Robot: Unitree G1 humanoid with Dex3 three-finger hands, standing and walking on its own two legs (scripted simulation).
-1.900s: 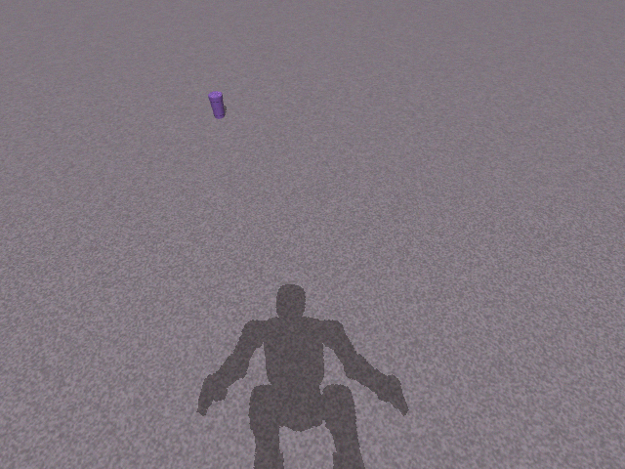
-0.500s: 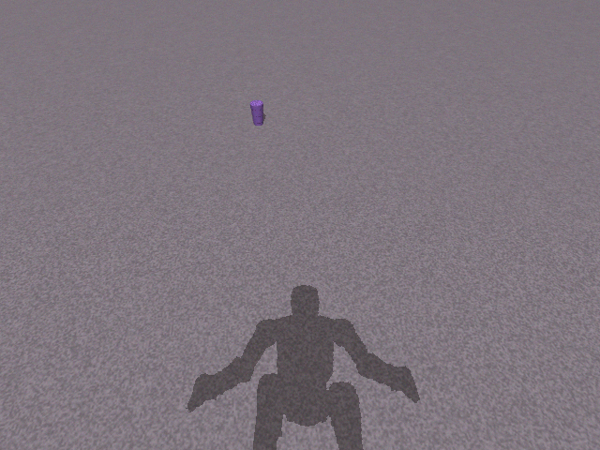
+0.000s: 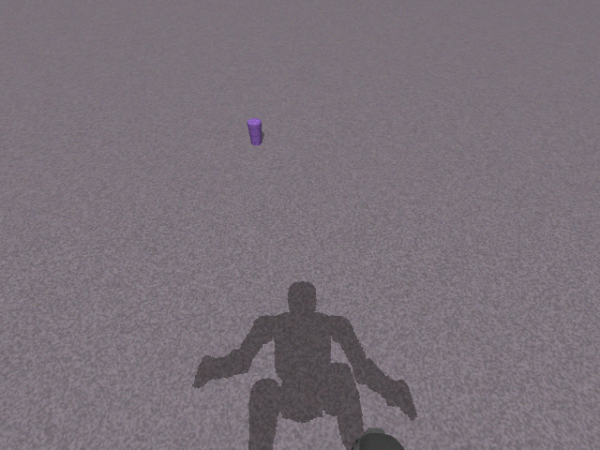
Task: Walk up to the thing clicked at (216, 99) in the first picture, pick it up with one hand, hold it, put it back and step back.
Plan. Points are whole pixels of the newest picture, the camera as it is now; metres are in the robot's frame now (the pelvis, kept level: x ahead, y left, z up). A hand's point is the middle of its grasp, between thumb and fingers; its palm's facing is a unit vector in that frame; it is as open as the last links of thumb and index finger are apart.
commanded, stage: walk up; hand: left
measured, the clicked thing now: (255, 132) +1.92 +0.20 -0.70
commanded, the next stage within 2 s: none
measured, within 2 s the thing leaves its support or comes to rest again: neither
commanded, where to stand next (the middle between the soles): +1.59 -0.01 m, yaw +1 degrees
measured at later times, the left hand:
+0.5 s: hand (151, 367) +0.31 +0.26 -0.15, palm faces +0.05 -0.93 -0.36, open 7.4 cm
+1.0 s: hand (205, 194) +0.74 +0.22 -0.13, palm faces -0.06 -0.91 -0.40, open 7.4 cm
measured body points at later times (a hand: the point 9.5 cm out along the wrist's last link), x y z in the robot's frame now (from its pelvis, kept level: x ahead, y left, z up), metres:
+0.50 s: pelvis +0.31 -0.03 -0.01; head +0.33 -0.02 +0.44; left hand +0.31 +0.31 -0.12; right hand +0.47 -0.35 -0.09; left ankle +0.47 +0.11 -0.72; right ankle +0.22 -0.16 -0.74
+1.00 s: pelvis +0.61 -0.06 -0.02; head +0.63 -0.08 +0.43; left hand +0.74 +0.27 -0.10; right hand +0.62 -0.38 -0.15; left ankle +0.47 +0.10 -0.72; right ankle +0.72 -0.17 -0.74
